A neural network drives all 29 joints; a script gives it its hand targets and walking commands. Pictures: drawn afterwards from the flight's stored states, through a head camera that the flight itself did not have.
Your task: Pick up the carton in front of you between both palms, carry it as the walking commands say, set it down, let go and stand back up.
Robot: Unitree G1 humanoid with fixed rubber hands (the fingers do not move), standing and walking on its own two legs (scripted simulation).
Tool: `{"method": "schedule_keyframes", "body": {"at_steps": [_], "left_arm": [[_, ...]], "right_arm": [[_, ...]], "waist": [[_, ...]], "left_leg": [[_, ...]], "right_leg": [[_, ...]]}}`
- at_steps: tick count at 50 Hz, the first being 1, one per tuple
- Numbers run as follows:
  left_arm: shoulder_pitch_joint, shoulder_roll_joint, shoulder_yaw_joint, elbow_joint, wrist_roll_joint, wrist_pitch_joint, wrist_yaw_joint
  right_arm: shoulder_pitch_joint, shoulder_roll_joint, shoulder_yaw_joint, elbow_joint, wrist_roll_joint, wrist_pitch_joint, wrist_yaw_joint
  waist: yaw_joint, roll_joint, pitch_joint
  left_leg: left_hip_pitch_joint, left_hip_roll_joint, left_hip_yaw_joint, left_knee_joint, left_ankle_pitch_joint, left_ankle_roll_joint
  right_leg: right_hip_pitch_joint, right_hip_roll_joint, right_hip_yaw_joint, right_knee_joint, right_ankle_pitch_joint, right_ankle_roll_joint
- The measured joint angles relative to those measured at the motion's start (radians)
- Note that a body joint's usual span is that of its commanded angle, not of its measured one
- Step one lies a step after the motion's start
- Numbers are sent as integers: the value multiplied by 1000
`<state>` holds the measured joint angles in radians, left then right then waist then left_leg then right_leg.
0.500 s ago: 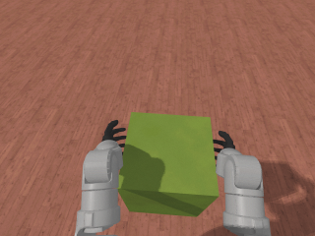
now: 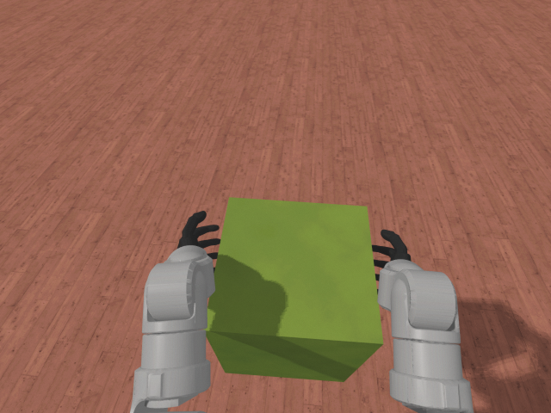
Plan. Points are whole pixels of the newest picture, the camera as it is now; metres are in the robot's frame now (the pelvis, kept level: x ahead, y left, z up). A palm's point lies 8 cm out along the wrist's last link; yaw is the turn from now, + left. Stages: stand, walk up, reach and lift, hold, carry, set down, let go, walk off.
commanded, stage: carry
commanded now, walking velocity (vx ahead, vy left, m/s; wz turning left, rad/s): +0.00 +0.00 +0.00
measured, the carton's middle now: (290, 296) +0.31 +0.00 -0.02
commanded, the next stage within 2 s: hold in 1.88 s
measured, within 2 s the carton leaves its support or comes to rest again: neither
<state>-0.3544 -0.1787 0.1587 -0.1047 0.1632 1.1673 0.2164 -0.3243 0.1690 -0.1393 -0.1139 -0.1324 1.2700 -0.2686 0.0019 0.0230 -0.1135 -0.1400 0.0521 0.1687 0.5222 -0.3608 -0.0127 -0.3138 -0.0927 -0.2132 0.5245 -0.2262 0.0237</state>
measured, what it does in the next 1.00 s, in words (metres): shifts its weight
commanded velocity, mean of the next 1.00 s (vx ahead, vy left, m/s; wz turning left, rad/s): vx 0.00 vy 0.00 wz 0.00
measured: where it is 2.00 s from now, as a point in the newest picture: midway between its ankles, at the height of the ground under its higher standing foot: outside the picture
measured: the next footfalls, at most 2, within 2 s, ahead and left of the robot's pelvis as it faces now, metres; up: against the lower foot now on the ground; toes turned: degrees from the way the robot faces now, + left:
none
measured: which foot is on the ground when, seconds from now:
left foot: down 0.00-1.00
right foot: down 0.00-1.00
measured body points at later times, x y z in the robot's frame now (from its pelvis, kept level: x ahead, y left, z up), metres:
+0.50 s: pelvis -0.02 +0.00 +0.00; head -0.05 +0.00 +0.45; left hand +0.28 +0.15 +0.06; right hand +0.27 -0.14 +0.04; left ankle -0.08 +0.10 -0.74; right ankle +0.00 -0.11 -0.74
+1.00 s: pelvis -0.07 +0.00 -0.01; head -0.10 +0.00 +0.44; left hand +0.25 +0.16 +0.03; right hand +0.24 -0.14 +0.02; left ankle -0.08 +0.10 -0.74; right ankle +0.00 -0.11 -0.74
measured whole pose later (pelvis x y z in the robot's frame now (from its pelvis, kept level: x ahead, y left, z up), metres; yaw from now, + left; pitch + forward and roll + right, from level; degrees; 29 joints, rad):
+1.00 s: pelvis -0.07 +0.00 -0.01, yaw -1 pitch +1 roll +0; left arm -0.30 -0.16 0.26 0.32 0.30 0.63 0.02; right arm -0.29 0.16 -0.21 0.32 -0.30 0.71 -0.04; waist 0.01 0.00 -0.12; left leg -0.25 0.04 0.17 0.55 -0.32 0.03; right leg -0.37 -0.10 -0.18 0.52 -0.16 -0.01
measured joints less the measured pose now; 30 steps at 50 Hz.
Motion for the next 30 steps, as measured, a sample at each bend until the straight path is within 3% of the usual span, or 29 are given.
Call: {"method": "schedule_keyframes", "body": {"at_steps": [5,7,10,14,15,17,19,21,30], "left_arm": [[-5,-2,1,-3,-5,4,5],[-9,-4,0,10,2,-1,-2],[-12,-4,-4,11,4,-8,3],[11,4,-1,17,6,-31,-4],[17,6,-6,30,4,-39,0],[19,6,-8,69,10,-61,-5],[19,6,-10,110,19,-89,-13],[22,7,-6,144,30,-125,-31],[74,22,-7,239,55,-262,-53]], "right_arm": [[3,-2,-1,-10,11,3,-9],[5,-2,-5,-6,6,1,-4],[0,-1,-13,1,0,-11,6],[5,-1,8,36,-13,-42,17],[13,-3,10,47,-16,-52,22],[25,-8,12,77,-24,-75,32],[36,-11,12,103,-28,-98,33],[41,-12,14,121,-26,-122,25],[68,-19,41,263,-57,-276,59]], "waist": [[3,2,-1],[1,0,-7],[-9,-3,-8],[-5,-7,7],[-4,-3,8],[4,7,12],[5,11,12],[6,10,10],[4,-14,-7]], "left_leg": [[-8,2,-6,30,12,-9],[27,-6,-12,-41,5,-13],[55,-14,-12,-126,-3,3],[46,-16,-1,-81,-17,21],[31,-11,-2,-43,-17,21],[-9,4,-7,50,-3,10],[-20,2,-30,21,-16,-2],[-15,3,-34,-47,0,6],[-45,-13,-11,5,-5,27]], "right_leg": [[24,5,2,-37,-3,-15],[18,5,8,-30,3,-20],[-11,-2,6,9,10,-13],[-16,7,6,20,5,7],[11,13,-1,-19,1,-6],[35,22,-6,-55,-5,-30],[40,24,-6,-58,4,-39],[33,22,-4,-38,-7,-34],[-8,-2,22,22,-14,-24]]}}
